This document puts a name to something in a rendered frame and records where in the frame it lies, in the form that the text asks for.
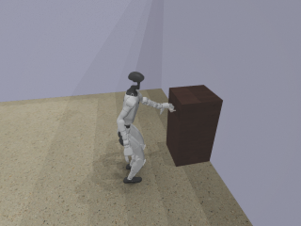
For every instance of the robot right foot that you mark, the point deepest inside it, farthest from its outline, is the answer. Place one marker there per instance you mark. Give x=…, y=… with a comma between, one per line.
x=133, y=181

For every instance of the right robot hand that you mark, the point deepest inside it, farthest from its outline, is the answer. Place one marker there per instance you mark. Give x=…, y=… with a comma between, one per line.
x=128, y=151

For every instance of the robot right shin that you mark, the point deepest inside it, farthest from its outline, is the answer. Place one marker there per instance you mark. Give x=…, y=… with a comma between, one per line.
x=136, y=167

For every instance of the drawer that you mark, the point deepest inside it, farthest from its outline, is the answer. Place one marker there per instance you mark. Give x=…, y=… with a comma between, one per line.
x=177, y=113

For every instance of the right robot forearm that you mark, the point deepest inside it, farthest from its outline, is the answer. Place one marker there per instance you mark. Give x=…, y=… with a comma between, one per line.
x=123, y=131

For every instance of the left robot hand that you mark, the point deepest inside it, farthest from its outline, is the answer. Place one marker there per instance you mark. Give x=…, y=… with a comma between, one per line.
x=166, y=105

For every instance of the left robot forearm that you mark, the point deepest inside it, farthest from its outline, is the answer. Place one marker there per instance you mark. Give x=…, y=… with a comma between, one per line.
x=154, y=104

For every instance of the robot left upper arm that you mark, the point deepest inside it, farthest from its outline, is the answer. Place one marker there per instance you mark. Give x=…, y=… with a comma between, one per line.
x=142, y=100

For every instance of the cabinet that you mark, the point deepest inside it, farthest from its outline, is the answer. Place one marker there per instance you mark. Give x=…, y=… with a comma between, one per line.
x=191, y=140

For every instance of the robot right upper arm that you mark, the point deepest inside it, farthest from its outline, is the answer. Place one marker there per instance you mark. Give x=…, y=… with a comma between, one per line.
x=128, y=106

